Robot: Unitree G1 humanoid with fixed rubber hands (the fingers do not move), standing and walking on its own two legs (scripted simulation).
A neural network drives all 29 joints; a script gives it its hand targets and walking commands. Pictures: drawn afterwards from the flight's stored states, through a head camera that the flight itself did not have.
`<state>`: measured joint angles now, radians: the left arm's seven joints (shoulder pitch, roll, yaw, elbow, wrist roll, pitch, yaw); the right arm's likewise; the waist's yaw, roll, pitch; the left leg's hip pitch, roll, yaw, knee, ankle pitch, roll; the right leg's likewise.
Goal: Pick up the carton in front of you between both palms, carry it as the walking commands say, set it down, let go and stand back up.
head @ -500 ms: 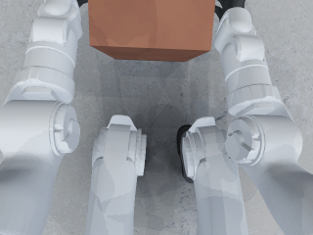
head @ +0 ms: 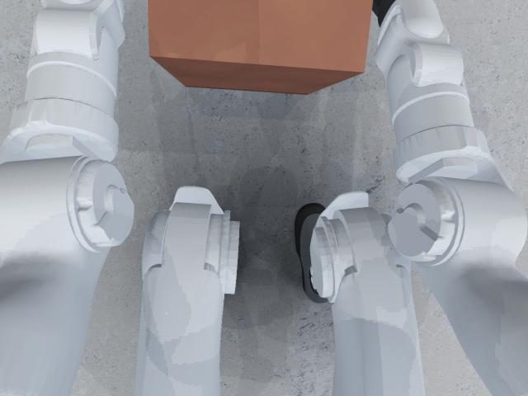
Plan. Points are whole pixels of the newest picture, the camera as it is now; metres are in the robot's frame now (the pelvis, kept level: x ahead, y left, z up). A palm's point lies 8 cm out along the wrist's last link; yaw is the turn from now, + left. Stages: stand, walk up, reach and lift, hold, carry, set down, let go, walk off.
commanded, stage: set down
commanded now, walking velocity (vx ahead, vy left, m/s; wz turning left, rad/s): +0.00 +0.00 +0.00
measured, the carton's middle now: out of the picture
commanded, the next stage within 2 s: let go in 1.42 s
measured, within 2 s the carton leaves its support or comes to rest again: neither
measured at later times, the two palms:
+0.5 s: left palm out of the picture +0.57 +0.24 -0.15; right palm out of the picture +0.56 -0.13 -0.15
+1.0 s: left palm out of the picture +0.56 +0.26 +0.02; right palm out of the picture +0.55 -0.14 +0.02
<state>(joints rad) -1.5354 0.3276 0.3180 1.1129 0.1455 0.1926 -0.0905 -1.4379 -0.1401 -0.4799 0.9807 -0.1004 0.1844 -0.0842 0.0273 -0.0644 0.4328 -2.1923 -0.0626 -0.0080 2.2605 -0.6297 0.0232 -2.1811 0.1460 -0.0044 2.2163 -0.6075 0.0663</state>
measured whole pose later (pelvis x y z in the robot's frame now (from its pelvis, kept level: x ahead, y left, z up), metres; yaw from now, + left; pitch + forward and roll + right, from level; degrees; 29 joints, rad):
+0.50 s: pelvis +0.00 +0.00 +0.00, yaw +1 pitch +33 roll -4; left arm -1.60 0.55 0.01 1.19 -0.23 0.10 0.00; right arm -1.47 -0.26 -0.19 1.01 0.18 0.10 -0.18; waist -0.01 -0.02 0.46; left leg -2.22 -0.04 0.00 2.27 -0.61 0.04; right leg -2.19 0.08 -0.04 2.23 -0.61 0.04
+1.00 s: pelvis +0.01 +0.00 +0.12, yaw +1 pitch +45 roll -4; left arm -1.41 0.49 0.17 1.03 -0.06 0.20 -0.04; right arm -1.27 -0.18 -0.32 0.81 0.06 0.21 -0.18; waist -0.03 -0.02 0.08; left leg -2.06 -0.06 -0.03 1.79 -0.51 0.03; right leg -2.02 0.07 -0.01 1.74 -0.51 0.03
